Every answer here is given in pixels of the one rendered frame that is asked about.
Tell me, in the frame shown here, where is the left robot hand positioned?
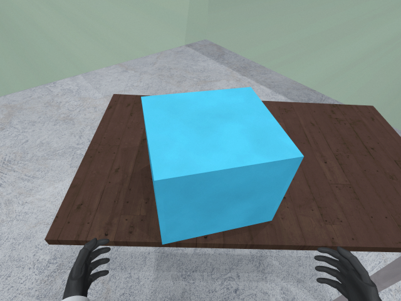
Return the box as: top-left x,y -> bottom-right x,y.
63,238 -> 111,299

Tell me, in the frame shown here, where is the carton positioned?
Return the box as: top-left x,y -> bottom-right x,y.
141,87 -> 304,245

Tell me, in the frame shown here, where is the right robot hand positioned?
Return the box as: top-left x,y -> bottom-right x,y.
314,246 -> 382,301

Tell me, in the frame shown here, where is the table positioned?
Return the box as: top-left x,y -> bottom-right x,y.
44,94 -> 401,301

